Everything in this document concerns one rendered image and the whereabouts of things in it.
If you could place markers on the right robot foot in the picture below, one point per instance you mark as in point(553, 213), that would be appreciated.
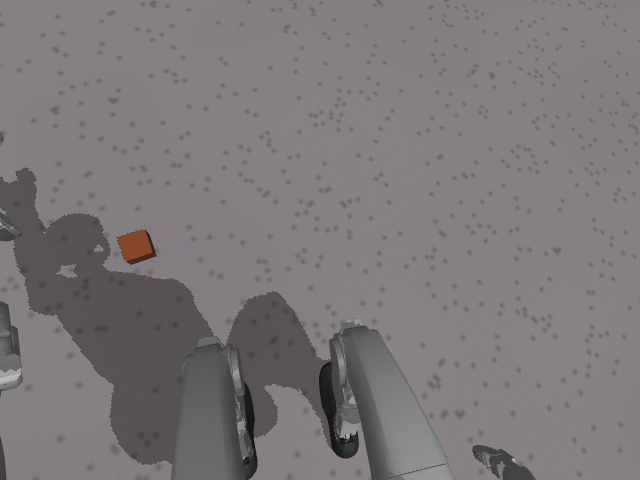
point(344, 448)

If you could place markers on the right robot hand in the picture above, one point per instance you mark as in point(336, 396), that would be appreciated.
point(501, 463)

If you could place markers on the left robot arm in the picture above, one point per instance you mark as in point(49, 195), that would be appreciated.
point(10, 364)

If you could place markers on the left robot hand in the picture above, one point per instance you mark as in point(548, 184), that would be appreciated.
point(8, 230)

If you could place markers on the small box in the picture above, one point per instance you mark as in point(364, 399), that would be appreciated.
point(137, 247)

